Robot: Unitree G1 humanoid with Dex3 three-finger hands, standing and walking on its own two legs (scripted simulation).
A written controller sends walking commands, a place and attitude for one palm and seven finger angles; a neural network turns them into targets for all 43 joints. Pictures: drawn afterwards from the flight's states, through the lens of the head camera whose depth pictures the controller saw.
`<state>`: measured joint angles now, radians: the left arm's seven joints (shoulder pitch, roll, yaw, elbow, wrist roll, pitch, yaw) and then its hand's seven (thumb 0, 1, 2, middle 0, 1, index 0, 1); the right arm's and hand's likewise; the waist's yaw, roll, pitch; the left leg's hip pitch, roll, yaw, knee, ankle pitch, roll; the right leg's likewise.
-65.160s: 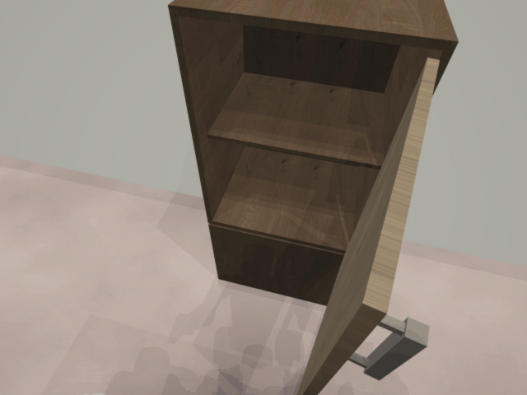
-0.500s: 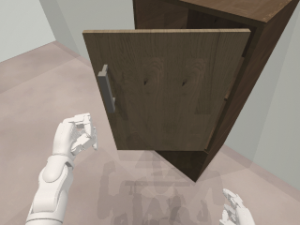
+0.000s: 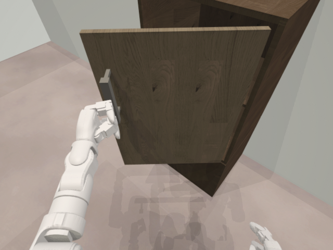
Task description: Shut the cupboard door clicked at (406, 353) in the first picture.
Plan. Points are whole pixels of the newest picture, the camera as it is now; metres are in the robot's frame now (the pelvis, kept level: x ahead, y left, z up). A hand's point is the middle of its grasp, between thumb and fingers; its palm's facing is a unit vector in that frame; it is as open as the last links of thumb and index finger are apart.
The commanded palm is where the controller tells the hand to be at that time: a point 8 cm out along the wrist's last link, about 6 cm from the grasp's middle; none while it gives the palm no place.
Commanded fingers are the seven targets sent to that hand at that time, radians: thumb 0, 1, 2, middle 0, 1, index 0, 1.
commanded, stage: bring the fist close to the handle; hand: left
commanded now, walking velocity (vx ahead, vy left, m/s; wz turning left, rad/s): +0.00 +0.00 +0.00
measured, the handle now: (112, 97) +0.48 +0.17 +0.10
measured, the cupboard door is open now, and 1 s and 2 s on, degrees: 41 36 22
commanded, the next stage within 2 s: push the door shut along its arc in 0.40 s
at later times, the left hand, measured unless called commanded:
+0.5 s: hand (115, 122) +0.39 +0.15 +0.10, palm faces +0.05 -1.00 +0.00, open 3.1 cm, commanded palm +0.36 +0.20 +0.10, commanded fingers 0.00 0.90 0.90 -1.30 -1.50 -1.30 -1.50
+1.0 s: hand (122, 105) +0.44 +0.14 +0.11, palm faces -0.07 -1.00 -0.02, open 3.2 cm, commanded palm +0.43 +0.19 +0.10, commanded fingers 0.00 0.90 0.90 -1.30 -1.50 -1.30 -1.50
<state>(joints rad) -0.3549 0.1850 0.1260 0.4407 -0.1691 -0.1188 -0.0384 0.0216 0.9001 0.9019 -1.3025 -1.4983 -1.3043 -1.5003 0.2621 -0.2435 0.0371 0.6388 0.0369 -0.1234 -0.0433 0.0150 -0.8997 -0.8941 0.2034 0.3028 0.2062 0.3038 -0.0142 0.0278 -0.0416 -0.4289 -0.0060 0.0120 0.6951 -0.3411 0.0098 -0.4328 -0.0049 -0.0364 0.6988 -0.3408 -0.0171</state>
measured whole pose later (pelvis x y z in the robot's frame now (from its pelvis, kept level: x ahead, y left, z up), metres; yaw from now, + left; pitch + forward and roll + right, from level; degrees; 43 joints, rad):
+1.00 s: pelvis -0.01 +0.00 -0.01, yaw +0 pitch +9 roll +0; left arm -0.77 0.30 0.20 0.99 -0.17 -0.28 -0.19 0.02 0.90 0.91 -1.31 -1.50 -1.31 -1.50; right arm 0.33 -0.26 0.03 0.67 0.04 -0.07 -0.04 0.01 -0.90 -0.89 0.20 0.30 0.21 0.30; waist -0.07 0.03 -0.05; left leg -0.56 -0.01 0.01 0.76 -0.35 0.01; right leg -0.56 -0.01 -0.04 0.75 -0.34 -0.02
